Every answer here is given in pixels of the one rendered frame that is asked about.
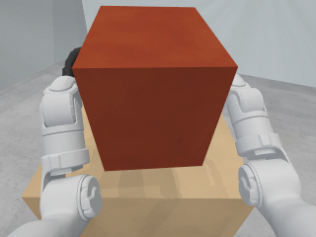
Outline carton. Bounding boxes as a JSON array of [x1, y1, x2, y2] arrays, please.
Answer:
[[72, 6, 238, 172]]

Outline right robot forearm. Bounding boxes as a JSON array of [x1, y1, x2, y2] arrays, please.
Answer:
[[224, 73, 302, 195]]

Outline robot right upper arm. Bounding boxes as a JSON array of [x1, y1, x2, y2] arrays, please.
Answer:
[[238, 158, 316, 237]]

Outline left robot forearm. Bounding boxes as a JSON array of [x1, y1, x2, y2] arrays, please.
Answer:
[[39, 75, 90, 217]]

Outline left robot hand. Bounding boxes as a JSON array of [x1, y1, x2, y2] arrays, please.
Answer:
[[62, 46, 81, 78]]

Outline robot left upper arm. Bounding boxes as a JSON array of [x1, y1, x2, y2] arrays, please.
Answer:
[[7, 174, 103, 237]]

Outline pedestal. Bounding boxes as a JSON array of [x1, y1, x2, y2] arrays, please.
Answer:
[[21, 100, 254, 237]]

